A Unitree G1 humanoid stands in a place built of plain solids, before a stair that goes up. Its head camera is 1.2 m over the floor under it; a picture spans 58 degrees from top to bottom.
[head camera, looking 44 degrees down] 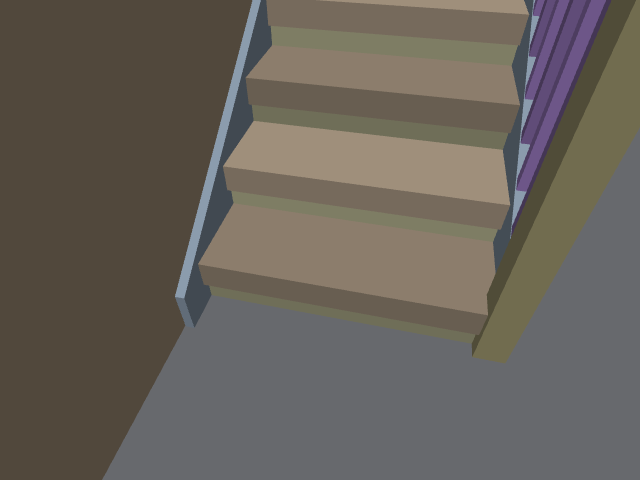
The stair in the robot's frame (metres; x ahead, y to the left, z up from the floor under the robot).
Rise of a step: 0.18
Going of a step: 0.28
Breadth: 0.92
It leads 13 degrees to the right of straight ahead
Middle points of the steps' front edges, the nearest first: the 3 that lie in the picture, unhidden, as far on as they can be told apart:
0.84 -0.04 0.19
1.11 -0.12 0.37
1.39 -0.19 0.55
